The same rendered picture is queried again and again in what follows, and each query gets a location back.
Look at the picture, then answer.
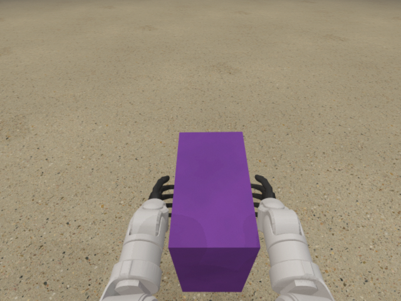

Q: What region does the robot left hand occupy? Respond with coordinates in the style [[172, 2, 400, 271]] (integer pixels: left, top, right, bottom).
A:
[[148, 176, 174, 217]]

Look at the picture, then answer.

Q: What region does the robot right forearm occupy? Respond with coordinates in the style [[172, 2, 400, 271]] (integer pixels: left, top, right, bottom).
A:
[[257, 198, 335, 301]]

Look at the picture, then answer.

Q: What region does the robot left forearm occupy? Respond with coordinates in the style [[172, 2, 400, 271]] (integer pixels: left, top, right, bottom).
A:
[[99, 198, 169, 301]]

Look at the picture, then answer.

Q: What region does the carton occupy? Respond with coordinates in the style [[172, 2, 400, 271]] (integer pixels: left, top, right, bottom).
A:
[[168, 132, 260, 292]]

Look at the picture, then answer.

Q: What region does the robot right hand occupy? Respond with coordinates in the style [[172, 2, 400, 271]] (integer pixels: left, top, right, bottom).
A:
[[251, 175, 276, 217]]

